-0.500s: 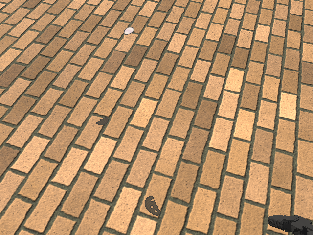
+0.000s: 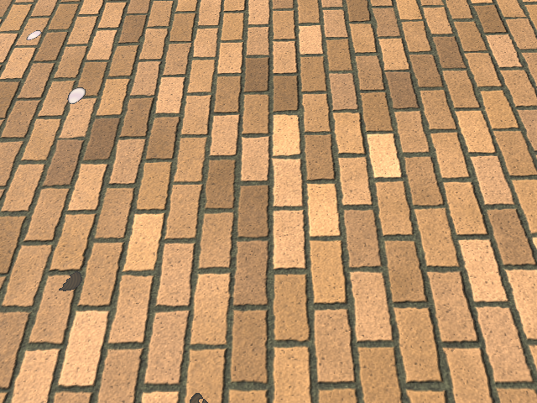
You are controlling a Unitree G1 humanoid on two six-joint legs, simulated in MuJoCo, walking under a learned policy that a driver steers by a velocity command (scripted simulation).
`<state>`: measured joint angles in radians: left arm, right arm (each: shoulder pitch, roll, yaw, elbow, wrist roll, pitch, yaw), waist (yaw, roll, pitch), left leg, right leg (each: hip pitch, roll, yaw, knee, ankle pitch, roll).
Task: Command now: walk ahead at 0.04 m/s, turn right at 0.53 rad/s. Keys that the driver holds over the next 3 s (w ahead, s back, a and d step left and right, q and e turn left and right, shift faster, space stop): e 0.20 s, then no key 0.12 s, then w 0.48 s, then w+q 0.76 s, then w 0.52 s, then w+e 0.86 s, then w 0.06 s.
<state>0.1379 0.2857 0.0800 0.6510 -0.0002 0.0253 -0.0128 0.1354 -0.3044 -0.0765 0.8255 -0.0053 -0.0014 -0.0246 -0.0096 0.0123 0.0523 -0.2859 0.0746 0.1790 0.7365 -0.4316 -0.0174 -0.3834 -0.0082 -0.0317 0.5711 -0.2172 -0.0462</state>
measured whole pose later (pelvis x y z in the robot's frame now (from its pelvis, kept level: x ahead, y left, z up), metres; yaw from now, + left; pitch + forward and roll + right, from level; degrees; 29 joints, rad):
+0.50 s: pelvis +0.04 +0.03 +0.01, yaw -12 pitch +2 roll -1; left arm 0.19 0.29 0.06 0.66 -0.01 0.01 0.02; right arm 0.27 -0.26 -0.06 0.82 -0.01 -0.04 0.00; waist -0.03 -0.04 -0.03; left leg -0.24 0.00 -0.02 0.49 -0.29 0.03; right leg -0.49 0.08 0.10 0.93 -0.41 -0.01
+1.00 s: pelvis +0.18 -0.07 +0.02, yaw -10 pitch +1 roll -1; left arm 0.30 0.24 0.06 0.73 0.01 -0.09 -0.02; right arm 0.29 -0.31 -0.07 0.82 0.03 -0.06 0.01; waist 0.01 0.05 0.00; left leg -0.56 0.06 -0.06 1.12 -0.25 0.03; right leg -0.15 0.02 -0.09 0.35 -0.22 -0.04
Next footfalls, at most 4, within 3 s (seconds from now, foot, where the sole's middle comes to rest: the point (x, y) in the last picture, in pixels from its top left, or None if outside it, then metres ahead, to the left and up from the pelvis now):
0.38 left None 0.09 0.14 -0.77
0.82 right None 0.18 -0.17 -0.77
1.32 left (282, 360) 0.54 0.02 -0.77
1.82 right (336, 252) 0.84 -0.14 -0.77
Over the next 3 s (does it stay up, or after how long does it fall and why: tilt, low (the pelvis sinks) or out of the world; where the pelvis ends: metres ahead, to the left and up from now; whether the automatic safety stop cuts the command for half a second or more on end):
stays up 1.26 -0.02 0.01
